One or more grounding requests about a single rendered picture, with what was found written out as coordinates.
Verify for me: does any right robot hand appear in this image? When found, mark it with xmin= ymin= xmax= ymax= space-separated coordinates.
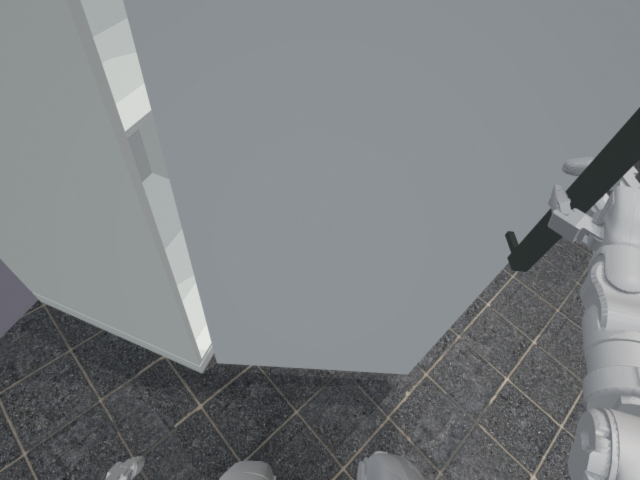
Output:
xmin=548 ymin=156 xmax=640 ymax=254

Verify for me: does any handle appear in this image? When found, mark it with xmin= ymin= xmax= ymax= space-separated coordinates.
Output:
xmin=505 ymin=108 xmax=640 ymax=272

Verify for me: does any right robot forearm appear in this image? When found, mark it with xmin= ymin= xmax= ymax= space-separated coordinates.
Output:
xmin=580 ymin=244 xmax=640 ymax=417

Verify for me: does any robot right upper arm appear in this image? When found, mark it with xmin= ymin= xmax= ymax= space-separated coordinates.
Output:
xmin=568 ymin=407 xmax=640 ymax=480

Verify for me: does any left robot hand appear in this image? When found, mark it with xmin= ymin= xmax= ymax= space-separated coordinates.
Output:
xmin=105 ymin=456 xmax=145 ymax=480

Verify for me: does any fridge door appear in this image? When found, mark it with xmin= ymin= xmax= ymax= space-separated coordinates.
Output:
xmin=123 ymin=0 xmax=640 ymax=375

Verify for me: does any right robot thigh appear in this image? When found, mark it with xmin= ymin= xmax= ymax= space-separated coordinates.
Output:
xmin=357 ymin=453 xmax=425 ymax=480

